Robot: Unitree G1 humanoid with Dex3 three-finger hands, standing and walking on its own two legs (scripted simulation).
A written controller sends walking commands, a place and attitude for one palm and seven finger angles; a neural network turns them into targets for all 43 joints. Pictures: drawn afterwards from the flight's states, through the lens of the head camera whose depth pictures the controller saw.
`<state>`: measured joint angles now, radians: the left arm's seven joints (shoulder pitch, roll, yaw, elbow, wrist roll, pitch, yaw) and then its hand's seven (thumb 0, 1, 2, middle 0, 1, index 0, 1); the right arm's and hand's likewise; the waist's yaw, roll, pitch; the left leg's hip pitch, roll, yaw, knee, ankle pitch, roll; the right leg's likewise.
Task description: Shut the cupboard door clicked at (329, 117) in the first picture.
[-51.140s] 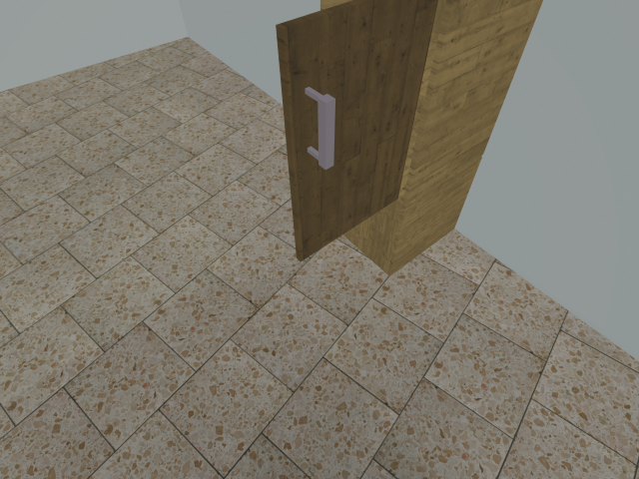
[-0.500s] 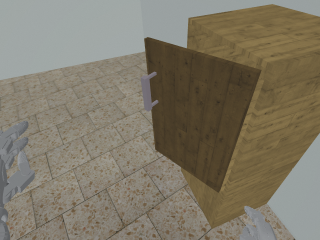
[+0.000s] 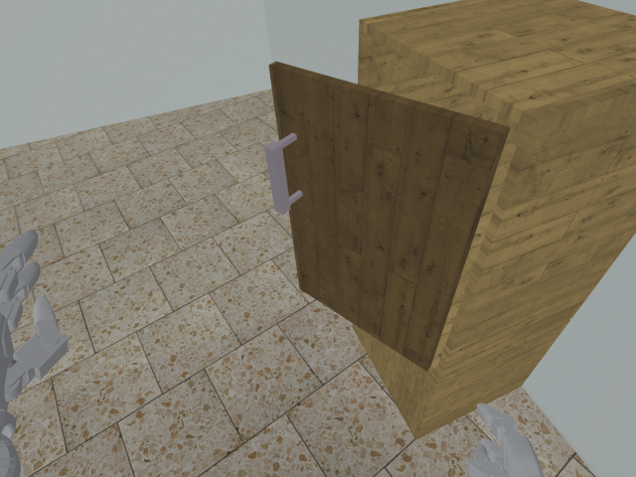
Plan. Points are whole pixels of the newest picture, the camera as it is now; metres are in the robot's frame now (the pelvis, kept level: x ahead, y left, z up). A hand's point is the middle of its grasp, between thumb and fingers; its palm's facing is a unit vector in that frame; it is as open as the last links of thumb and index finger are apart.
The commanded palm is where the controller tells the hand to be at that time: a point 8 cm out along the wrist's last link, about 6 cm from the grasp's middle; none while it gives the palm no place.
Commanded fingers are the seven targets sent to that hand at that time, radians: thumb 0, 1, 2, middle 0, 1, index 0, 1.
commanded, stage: step back with the hand held close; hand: left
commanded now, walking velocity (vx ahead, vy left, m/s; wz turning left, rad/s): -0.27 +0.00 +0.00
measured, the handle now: (286, 174) +0.61 +0.12 +0.06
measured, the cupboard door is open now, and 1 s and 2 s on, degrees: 28 28 28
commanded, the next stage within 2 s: stop stepping back and stand still in 1.16 s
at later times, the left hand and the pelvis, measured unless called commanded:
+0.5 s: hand (3, 407) +0.14 +0.29 +0.15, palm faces +0.42 -0.78 -0.46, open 7.4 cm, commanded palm +0.08 +0.32 +0.17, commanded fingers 0.00 0.90 0.90 -0.20 -0.30 -0.20 -0.30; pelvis -0.06 +0.02 -0.01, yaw -1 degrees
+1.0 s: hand out of the picture +0.04 +0.31 +0.16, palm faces +0.50 -0.74 -0.45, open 7.4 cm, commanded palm -0.04 +0.34 +0.17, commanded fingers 0.00 0.90 0.90 -0.20 -0.30 -0.20 -0.30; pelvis -0.15 +0.03 -0.03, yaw +5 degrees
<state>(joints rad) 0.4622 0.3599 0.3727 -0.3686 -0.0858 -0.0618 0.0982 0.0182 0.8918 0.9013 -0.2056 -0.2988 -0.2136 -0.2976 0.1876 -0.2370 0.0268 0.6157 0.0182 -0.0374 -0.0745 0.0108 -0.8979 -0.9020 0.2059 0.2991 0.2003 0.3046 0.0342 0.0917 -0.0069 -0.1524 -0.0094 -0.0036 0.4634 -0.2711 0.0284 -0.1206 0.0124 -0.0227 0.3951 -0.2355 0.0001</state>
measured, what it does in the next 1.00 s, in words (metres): walks backwards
